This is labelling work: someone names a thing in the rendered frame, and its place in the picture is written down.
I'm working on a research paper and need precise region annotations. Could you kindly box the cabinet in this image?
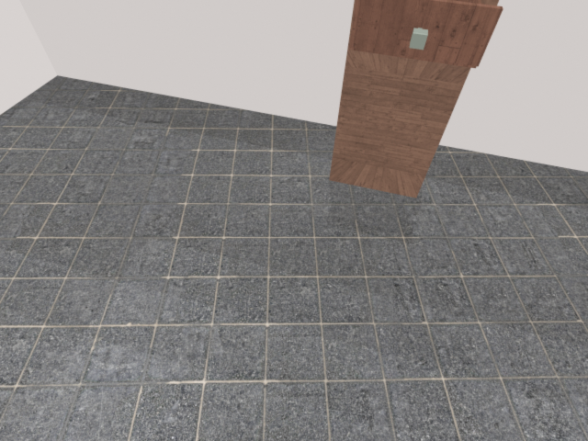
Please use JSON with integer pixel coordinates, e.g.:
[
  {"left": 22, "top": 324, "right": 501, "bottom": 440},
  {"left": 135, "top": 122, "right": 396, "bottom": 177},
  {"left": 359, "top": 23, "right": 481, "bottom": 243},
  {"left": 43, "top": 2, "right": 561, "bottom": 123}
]
[{"left": 329, "top": 0, "right": 499, "bottom": 198}]

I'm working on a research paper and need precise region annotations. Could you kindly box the handle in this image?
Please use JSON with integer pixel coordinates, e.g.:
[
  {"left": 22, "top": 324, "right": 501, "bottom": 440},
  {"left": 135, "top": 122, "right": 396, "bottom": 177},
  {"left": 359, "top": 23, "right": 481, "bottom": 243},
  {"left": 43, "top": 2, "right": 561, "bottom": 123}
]
[{"left": 410, "top": 28, "right": 428, "bottom": 50}]

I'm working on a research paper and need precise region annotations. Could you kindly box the drawer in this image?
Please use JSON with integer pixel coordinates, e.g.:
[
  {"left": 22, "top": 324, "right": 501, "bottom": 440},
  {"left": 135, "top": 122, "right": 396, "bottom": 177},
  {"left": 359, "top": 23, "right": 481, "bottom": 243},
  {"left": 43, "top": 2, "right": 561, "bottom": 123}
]
[{"left": 349, "top": 0, "right": 503, "bottom": 68}]

